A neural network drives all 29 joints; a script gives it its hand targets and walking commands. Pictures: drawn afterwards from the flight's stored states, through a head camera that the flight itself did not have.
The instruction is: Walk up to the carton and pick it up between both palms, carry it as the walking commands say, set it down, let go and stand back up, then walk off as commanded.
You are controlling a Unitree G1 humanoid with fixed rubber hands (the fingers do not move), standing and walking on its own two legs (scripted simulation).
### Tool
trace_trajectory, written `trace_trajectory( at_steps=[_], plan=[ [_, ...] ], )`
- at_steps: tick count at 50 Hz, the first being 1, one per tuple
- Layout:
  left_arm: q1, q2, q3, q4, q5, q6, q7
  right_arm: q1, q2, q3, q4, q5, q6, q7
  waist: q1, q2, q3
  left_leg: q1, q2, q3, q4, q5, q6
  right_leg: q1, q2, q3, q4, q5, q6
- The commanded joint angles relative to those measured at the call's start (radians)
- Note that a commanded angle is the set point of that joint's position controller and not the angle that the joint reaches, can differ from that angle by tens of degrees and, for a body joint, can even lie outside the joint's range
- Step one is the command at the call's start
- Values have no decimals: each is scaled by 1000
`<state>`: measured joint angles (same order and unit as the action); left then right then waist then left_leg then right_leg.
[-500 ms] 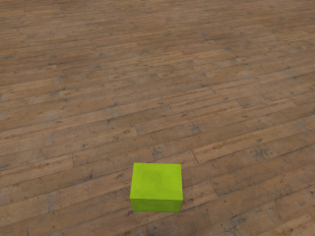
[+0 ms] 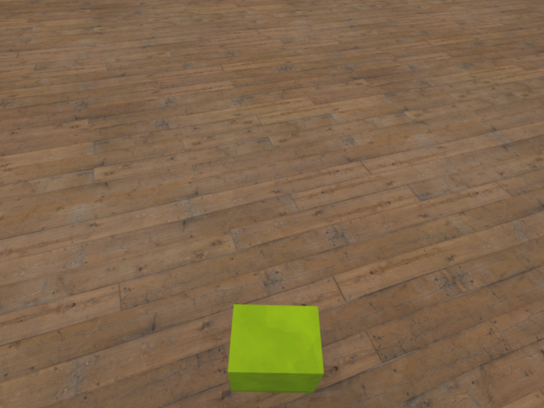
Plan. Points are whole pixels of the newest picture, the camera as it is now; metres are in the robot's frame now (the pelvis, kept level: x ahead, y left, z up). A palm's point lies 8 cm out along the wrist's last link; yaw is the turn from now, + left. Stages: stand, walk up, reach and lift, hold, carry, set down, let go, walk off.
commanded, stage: walk up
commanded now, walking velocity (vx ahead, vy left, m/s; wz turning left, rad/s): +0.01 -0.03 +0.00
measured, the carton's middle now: (274, 349) +0.41 -0.03 -0.66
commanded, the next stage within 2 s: stand in 1.00 s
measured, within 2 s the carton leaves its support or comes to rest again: neither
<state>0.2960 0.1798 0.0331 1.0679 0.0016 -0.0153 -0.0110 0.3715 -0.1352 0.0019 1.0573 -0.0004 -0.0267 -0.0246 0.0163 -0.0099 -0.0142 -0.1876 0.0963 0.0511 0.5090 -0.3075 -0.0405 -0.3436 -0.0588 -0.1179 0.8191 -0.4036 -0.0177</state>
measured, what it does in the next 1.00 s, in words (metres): steps on the spot: right foot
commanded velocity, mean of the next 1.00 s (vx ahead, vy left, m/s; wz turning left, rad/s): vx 0.00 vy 0.00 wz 0.00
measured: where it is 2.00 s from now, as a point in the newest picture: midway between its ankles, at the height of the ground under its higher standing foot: outside the picture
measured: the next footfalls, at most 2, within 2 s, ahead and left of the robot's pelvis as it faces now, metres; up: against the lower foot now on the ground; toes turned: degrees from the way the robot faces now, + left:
right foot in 0.10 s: +0.07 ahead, -0.13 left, +0.00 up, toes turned -2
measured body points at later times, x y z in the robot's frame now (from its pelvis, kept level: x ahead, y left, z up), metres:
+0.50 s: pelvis +0.02 -0.04 +0.00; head +0.02 -0.04 +0.45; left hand +0.02 +0.19 -0.16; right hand +0.04 -0.26 -0.16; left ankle -0.02 +0.12 -0.74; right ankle +0.03 -0.13 -0.74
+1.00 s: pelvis -0.02 -0.03 +0.00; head -0.02 -0.02 +0.45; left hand -0.01 +0.20 -0.16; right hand -0.02 -0.26 -0.15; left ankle -0.02 +0.12 -0.74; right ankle +0.03 -0.13 -0.74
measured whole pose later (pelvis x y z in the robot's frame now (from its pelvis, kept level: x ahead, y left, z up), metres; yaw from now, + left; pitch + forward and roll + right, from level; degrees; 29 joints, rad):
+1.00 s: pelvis -0.02 -0.03 +0.00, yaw +0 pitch -2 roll +0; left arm 0.29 0.16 0.02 1.07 0.00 0.00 0.02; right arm 0.32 -0.16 0.00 1.06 0.00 0.00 -0.03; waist 0.02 -0.03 0.03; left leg -0.18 0.08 0.06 0.51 -0.29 -0.06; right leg -0.27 -0.03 -0.11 0.51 -0.20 -0.03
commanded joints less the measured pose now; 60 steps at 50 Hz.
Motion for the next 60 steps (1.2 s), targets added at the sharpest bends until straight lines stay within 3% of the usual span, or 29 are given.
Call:
trace_trajectory(
  at_steps=[1,2,3,4,5,6,7,9,11,16,20,22,23,25,27,28,29,31,32,33,34,37,42,43,45,47,52,57,60],
  plan=[
    [61,-28,-22,-25,-19,-5,24,-9,-163,-31,-21,-24,-10,-26,14,211,44,105,144,-47,-36,781,132,41,7,10,-341,115,49],
    [80,25,-16,-17,-20,-17,30,-39,-153,-30,-27,-5,-2,-22,10,187,10,101,71,-4,-12,645,80,118,-13,31,-435,385,32],
    [93,80,-6,-8,-11,-29,36,-12,-142,-26,-22,3,6,-23,-19,99,-48,63,38,16,21,419,44,215,-89,81,-419,672,20],
    [101,129,9,4,-8,-34,39,28,-108,-18,-18,5,11,-25,-33,-39,-66,-44,1,19,65,176,22,320,-139,153,-364,954,-11],
    [119,150,12,5,-1,-37,38,55,-76,-14,-20,3,17,-25,-39,-132,-65,-117,-32,26,93,-67,10,356,-194,214,-372,1066,-41],
    [117,139,5,21,1,-33,40,63,-76,-18,-10,4,37,-27,-30,-153,-27,-91,-46,-14,108,-162,12,274,-215,265,-371,1037,-81],
    [86,126,2,-3,6,-31,44,47,-75,-14,-16,5,40,-28,-26,-166,0,-81,-41,10,99,-134,6,245,-210,278,-386,995,-109],
    [78,85,2,-6,5,-23,50,12,-83,-18,-14,-3,48,-24,-31,-153,65,-82,-31,2,65,-55,1,173,-145,227,-414,848,-85],
    [38,66,-2,-18,-2,-25,52,23,-79,-20,2,-6,35,-22,-43,-121,29,-37,-11,-4,-41,115,21,189,-114,188,-392,825,-60],
    [68,58,4,-19,-5,-26,55,-29,-117,-20,12,-1,19,-21,-15,-44,11,57,44,-22,-85,334,33,164,-70,149,-391,715,-28],
    [69,68,10,-8,6,-23,49,-31,-102,-13,10,-9,17,-24,-14,6,9,21,36,-18,-98,261,27,204,-85,166,-402,680,-41],
    [47,63,8,3,5,-14,52,-18,-86,-9,9,-8,22,-23,-27,-19,51,3,34,-21,-110,186,22,159,-84,169,-423,592,-41],
    [43,75,8,-1,6,-11,51,-30,-107,-17,3,-7,23,-24,-27,16,46,-5,33,-11,-117,183,20,172,-80,172,-430,576,-44],
    [56,57,8,9,8,-9,48,-19,-100,-13,9,-8,29,-21,-21,-27,74,9,36,-23,-141,132,19,131,-72,166,-450,445,-29],
    [43,40,3,-7,7,-1,46,-30,-107,-21,-3,-9,25,-19,-9,-8,90,-9,42,-44,-161,121,41,110,-62,152,-468,374,-24],
    [37,46,4,-5,7,-3,44,-54,-107,-23,-11,-11,28,-18,-7,41,104,-22,33,-39,-163,128,31,123,-61,168,-474,362,-27],
    [33,50,3,4,9,0,45,-45,-98,-21,-9,-10,27,-16,-13,8,103,-40,29,-38,-163,110,31,133,-64,167,-470,359,-26],
    [32,51,7,-4,6,-2,43,-28,-92,-16,0,-15,26,-17,-7,0,123,-35,28,-37,-165,88,30,90,-67,179,-514,190,-27],
    [31,64,8,3,13,1,41,-24,-104,-15,5,-17,27,-18,-15,28,145,-37,22,-26,-163,78,24,65,-63,191,-535,135,-23],
    [42,70,8,1,13,5,40,-23,-97,-12,-3,-16,28,-13,-12,-22,147,-30,14,-18,-140,58,24,37,-70,210,-552,87,-21],
    [38,62,8,0,13,5,36,-23,-101,-17,2,-15,31,-13,-14,-19,153,-25,4,-2,-138,30,20,18,-64,206,-576,21,-16],
    [13,74,7,-9,13,9,35,10,-104,-17,18,-18,30,-15,-31,-29,171,-34,0,3,-134,20,21,9,-73,219,-600,-38,-9],
    [14,72,6,-22,11,8,33,11,-96,-13,14,-23,28,-11,-24,-44,169,-13,7,-13,-150,35,15,3,-65,214,-584,-19,-3],
    [20,78,4,-23,9,8,30,-1,-116,-23,5,-20,23,-10,-19,37,146,-21,5,-22,-161,17,28,26,-54,207,-569,8,0],
    [32,65,2,-20,8,6,32,-10,-110,-26,2,-25,20,-9,-13,22,176,-76,15,-53,-179,-18,33,30,-47,197,-556,7,3],
    [37,70,6,-23,12,10,28,-21,-127,-30,-7,-25,19,-9,-5,67,182,-96,20,-59,-207,-56,31,52,-28,181,-524,44,1],
    [47,78,1,-25,8,4,27,-29,-110,-28,-21,-29,19,-11,11,25,169,-77,22,-47,-173,-20,35,30,-40,198,-523,58,-4],
    [19,85,9,-39,17,2,30,-11,-113,-29,-19,-22,20,-9,-10,-21,144,-34,6,-18,-139,18,37,10,-62,226,-539,45,-7],
    [15,78,2,-29,16,4,32,-9,-112,-31,-15,-23,17,-10,-10,18,158,-40,17,-24,-158,39,31,13,-52,208,-509,91,-10]
  ],
)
